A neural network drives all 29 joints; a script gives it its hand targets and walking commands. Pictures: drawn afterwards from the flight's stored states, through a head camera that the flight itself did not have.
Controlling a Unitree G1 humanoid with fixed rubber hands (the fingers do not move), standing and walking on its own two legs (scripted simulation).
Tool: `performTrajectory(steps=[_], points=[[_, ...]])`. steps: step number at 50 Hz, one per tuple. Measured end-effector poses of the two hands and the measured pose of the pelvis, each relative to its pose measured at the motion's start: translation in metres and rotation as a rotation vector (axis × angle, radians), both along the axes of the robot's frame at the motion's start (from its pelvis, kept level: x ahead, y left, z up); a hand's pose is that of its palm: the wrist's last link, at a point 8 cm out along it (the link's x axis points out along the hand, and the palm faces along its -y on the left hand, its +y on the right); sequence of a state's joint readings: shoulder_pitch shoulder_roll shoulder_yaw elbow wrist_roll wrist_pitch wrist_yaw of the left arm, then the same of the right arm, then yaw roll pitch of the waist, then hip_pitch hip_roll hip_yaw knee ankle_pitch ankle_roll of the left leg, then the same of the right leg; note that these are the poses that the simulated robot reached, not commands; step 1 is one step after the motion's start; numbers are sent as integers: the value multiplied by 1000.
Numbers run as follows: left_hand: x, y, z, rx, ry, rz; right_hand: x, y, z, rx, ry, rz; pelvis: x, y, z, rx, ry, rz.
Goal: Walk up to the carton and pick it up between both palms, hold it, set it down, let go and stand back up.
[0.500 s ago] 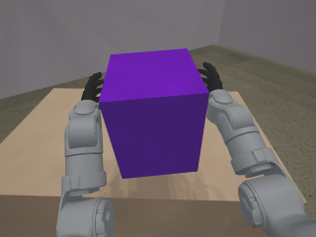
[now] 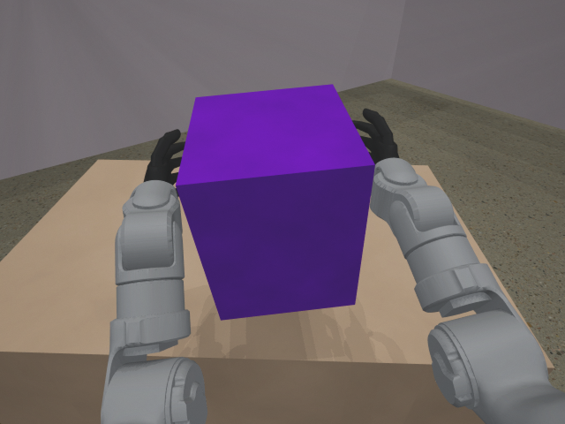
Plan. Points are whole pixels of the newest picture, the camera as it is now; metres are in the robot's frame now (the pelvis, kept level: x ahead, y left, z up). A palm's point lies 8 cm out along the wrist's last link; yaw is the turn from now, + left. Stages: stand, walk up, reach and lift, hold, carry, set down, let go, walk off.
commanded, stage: hold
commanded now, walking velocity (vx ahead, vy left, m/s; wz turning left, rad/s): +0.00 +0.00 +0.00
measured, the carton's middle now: (276, 202) +0.38 +0.01 +0.18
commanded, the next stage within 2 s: none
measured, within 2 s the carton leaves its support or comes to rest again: neither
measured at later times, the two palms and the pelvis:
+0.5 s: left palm (162, 194) +0.35 +0.16 +0.23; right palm (383, 174) +0.36 -0.14 +0.24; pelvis +0.00 +0.00 +0.00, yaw +0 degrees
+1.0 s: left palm (160, 189) +0.35 +0.16 +0.24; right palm (383, 169) +0.36 -0.13 +0.25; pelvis -0.01 +0.00 +0.00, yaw +0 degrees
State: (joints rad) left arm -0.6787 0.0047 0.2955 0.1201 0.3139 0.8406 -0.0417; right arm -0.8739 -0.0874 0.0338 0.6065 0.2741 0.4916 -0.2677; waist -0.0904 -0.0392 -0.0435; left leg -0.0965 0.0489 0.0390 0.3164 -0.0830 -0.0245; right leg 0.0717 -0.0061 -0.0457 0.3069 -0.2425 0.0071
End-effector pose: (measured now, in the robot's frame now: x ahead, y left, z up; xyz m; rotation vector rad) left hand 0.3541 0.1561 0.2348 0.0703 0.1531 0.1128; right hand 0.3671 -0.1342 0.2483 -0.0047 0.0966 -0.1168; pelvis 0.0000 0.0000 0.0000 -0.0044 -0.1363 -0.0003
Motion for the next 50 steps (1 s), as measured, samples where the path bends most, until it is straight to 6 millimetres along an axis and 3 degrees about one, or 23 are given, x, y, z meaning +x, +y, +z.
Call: performTrajectory(steps=[18,32,50], points=[[-1,-7,-8,-2,14,-10,-4,-8,-13,-4,16,-7,3,-4,0,3,-15,0],[-8,4,-1,-11,-12,2,-8,4,-3,1,-9,2,-3,-2,0,-2,-11,3],[-5,1,2,-2,4,-7,-8,0,-2,-5,7,-8,-7,2,0,-2,-7,-8]])
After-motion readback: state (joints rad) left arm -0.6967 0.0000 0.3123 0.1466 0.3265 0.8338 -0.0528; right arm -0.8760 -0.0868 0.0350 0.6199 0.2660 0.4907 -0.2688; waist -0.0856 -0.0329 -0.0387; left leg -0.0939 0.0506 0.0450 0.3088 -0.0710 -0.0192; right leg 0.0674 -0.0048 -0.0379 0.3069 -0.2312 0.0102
